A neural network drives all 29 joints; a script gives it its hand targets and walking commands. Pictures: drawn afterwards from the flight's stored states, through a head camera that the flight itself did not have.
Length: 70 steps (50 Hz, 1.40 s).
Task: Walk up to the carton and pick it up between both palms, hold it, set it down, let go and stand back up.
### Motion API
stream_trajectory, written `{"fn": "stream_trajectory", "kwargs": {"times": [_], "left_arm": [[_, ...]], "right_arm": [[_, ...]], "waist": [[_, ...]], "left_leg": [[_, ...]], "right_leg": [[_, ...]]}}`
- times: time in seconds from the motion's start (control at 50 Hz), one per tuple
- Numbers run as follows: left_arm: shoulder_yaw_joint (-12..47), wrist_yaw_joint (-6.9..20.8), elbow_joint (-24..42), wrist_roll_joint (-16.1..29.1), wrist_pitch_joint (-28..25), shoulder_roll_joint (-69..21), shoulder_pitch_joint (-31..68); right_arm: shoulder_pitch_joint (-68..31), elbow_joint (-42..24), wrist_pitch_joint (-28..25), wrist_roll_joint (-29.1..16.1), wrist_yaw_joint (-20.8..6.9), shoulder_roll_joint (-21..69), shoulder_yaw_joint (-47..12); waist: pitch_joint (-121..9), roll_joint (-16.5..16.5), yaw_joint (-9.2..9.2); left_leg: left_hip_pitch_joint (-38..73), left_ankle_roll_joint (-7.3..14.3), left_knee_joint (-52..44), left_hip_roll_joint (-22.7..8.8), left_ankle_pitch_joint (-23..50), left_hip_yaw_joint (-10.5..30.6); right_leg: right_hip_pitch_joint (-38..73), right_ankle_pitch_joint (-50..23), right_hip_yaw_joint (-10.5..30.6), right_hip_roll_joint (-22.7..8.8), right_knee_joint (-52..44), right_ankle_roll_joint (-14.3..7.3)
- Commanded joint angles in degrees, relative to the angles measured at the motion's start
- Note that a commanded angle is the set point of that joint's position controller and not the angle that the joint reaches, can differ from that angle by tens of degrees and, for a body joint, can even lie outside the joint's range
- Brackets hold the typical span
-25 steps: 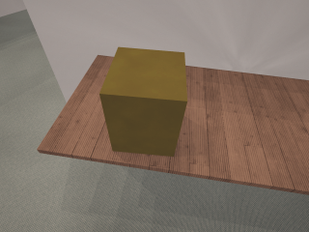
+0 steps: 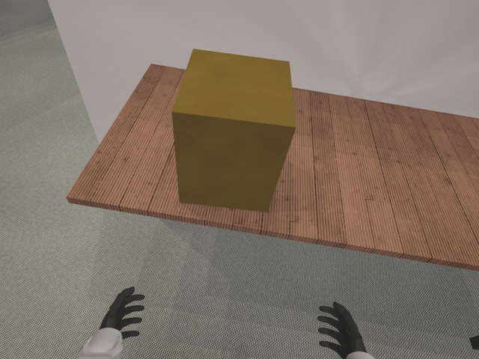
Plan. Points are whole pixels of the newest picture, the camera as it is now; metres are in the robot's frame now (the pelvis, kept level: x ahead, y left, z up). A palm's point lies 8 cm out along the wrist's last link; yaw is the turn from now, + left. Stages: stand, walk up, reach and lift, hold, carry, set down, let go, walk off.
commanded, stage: reach and lift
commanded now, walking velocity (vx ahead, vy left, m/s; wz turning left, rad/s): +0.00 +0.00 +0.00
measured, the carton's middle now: (232, 134) +0.54 +0.03 +0.05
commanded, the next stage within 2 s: none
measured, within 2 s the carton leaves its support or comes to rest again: neither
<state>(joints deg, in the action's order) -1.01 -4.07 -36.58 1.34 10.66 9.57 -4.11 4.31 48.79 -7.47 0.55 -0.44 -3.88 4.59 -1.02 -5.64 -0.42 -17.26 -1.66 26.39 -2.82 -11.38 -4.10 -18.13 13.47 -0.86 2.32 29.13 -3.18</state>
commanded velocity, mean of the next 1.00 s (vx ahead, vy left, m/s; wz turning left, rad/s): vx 0.00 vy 0.00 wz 0.00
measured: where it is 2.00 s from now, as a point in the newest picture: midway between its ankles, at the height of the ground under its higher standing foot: outside the picture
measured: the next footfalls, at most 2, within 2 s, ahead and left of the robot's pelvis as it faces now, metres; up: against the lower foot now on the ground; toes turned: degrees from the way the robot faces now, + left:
none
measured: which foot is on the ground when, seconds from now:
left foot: down 0.00-1.00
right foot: down 0.00-1.00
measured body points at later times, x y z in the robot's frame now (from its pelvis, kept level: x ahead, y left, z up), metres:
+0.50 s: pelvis -0.02 +0.04 -0.01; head -0.04 +0.05 +0.44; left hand +0.24 +0.22 -0.06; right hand +0.25 -0.18 -0.05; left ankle +0.02 +0.14 -0.74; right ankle +0.02 -0.08 -0.74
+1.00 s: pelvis +0.01 +0.02 +0.00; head +0.02 +0.04 +0.45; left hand +0.29 +0.23 -0.02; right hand +0.31 -0.18 -0.02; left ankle +0.02 +0.14 -0.74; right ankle +0.02 -0.08 -0.74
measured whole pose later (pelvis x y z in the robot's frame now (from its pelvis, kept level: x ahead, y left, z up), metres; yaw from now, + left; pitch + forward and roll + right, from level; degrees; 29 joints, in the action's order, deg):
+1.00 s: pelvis +0.01 +0.02 +0.00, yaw +1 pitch +5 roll -1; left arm 3.3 -6.5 -38.2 10.0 -11.7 9.7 6.1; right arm -9.6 47.0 -14.5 -10.8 -2.0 -10.6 0.9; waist -5.7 -1.1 -1.0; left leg -21.2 0.0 30.2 -1.9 -14.2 -2.6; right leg -19.5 14.0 -1.3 1.8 28.3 -1.4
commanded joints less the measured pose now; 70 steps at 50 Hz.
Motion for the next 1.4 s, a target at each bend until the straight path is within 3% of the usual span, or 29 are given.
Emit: {"fn": "stream_trajectory", "kwargs": {"times": [0.0, 0.08, 0.16, 0.28, 0.42, 0.56, 0.78, 1.06, 1.14, 1.38], "left_arm": [[-0.27, -1.41, 10.03, 0.16, -0.86, 6.42, 16.41], [1.45, -1.12, 10.13, 0.81, 1.63, 4.36, 16.09], [3.18, -1.74, 10.21, 1.75, 2.29, 3.51, 20.92], [4.25, -3.34, 7.11, 3.49, 0.79, 1.71, 25.66], [3.88, -4.62, 7.54, 4.64, -2.33, 1.21, 24.9], [3.9, -5.66, 10.56, 5.79, -8.23, 2.64, 25.58], [4.25, -3.86, 11.13, 8.18, -18.34, 3.83, 23.8], [2.46, -2.09, 5.34, 9.31, -30.26, 4.78, 28.76], [1.63, -2.06, 0.79, 9.41, -31.25, 5.0, 31.36], [-0.38, -1.84, 1.73, 8.32, -28.73, 5.91, 42.1]], "right_arm": [[-11.95, -9.05, 1.97, -0.94, -0.93, -6.34, 2.33], [-14.44, -8.09, 3.97, -3.93, -1.73, -8.75, 1.61], [-21.7, -6.22, 5.91, -5.02, -3.15, -11.69, 2.82], [-29.23, -4.48, 7.19, -4.31, -5.14, -14.69, 4.3], [-30.55, -6.48, 4.59, -4.57, -5.54, -16.64, 4.07], [-29.17, -8.77, 1.4, -5.79, -4.91, -15.61, 3.6], [-27.31, -12.22, -5.1, -9.54, -3.14, -15.53, 1.14], [-33.0, -10.24, -12.9, -12.84, -0.49, -15.81, -2.99], [-36.46, -6.35, -12.81, -14.24, 0.08, -15.77, -4.21], [-46.86, -6.48, -9.79, -15.86, 1.59, -17.29, -5.08]], "waist": [[-10.86, 6.75, -0.38], [-11.11, 9.49, -0.07], [-9.27, 9.42, 0.59], [-9.08, 6.6, 0.6], [-11.57, 3.32, -0.45], [-15.0, 5.57, -1.18], [-21.28, 5.86, -0.81], [-23.52, 4.76, 0.04], [-21.63, 4.95, -0.27], [-29.69, 5.87, -0.36]], "left_leg": [[1.66, 2.1, -2.61, 2.76, -7.12, -1.97], [2.08, 1.41, -2.45, 2.72, -6.26, -0.86], [0.83, 0.73, -3.45, 2.28, -12.84, 0.48], [-0.83, 0.88, -4.18, 1.3, -16.31, 2.4], [0.53, 1.2, -3.95, 0.88, -11.61, 3.06], [2.09, 1.02, -2.32, 1.55, -5.44, 2.24], [3.93, 0.24, 0.55, 2.47, 6.89, 1.98], [4.23, -0.23, 0.03, 3.4, 14.47, 2.31], [3.82, -0.18, -1.02, 3.3, 11.91, 2.27], [7.42, -0.57, -2.29, 3.36, 17.78, 2.09]], "right_leg": [[-0.98, 3.91, 3.61, -4.38, -7.07, 4.71], [-1.82, 2.16, 2.4, -3.34, -5.87, 3.58], [-2.77, 7.16, 0.53, -1.94, -4.64, 2.64], [-3.17, 8.13, -1.32, -0.26, -2.58, 2.21], [-0.74, 3.87, -0.98, 0.44, -2.61, 2.29], [-1.03, 0.47, -0.21, -0.09, -3.4, 2.46], [1.21, -9.77, 0.72, 0.01, -3.84, 2.82], [6.63, -20.95, 1.95, 0.22, -4.85, 3.83], [6.33, -19.55, 2.44, -0.42, -5.56, 3.76], [8.78, -25.51, 2.11, -0.17, -7.98, 4.25]]}}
